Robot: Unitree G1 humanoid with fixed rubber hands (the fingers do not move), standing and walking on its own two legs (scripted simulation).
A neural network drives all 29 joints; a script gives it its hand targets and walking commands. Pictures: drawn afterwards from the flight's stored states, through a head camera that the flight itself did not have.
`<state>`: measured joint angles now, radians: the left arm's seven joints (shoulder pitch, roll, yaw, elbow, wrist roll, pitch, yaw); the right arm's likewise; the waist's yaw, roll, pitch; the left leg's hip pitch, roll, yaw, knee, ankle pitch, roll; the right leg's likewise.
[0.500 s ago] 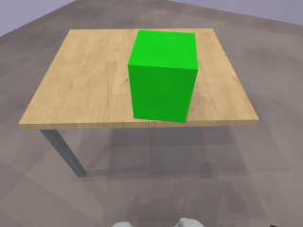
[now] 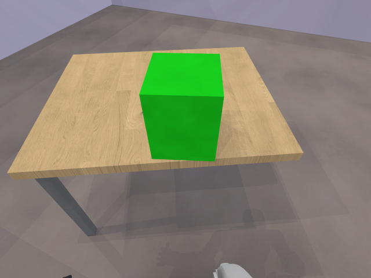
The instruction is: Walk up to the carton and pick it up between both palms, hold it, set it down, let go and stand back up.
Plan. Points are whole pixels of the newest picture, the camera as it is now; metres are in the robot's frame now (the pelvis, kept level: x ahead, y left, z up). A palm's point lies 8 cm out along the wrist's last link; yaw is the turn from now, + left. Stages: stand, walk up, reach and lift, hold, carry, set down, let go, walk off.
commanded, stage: walk up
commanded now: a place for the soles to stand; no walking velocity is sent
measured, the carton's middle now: (184, 108) +0.58 +0.03 +0.03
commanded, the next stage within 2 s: none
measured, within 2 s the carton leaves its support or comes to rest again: neither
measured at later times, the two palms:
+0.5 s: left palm out of the picture +0.13 +0.32 -0.10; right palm out of the picture +0.15 -0.33 -0.08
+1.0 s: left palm (57, 255) +0.20 +0.33 -0.10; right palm (327, 270) +0.17 -0.29 -0.10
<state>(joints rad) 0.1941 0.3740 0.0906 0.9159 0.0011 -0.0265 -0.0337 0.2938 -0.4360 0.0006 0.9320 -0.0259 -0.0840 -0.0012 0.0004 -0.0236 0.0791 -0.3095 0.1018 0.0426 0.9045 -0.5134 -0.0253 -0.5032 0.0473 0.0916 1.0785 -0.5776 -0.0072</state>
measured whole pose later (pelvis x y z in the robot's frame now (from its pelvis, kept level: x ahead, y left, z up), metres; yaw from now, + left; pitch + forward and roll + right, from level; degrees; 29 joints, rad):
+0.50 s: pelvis +0.10 +0.00 +0.01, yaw +0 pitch -3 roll -2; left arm 0.29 0.37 0.09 0.94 0.00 -0.06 -0.01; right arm 0.27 -0.47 0.00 0.92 -0.03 -0.06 0.00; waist 0.00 0.01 0.09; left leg -0.48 0.05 0.01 0.83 -0.29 -0.01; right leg -0.35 0.03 0.06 0.85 -0.44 0.01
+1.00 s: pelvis +0.13 +0.02 +0.01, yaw -1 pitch -2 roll -1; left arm 0.15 0.37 0.09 1.00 0.00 -0.03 0.02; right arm 0.26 -0.38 0.00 0.93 -0.03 -0.05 0.00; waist 0.00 0.01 0.10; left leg -0.47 0.03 0.05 0.85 -0.35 0.04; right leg -0.36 0.01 0.05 0.84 -0.45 0.02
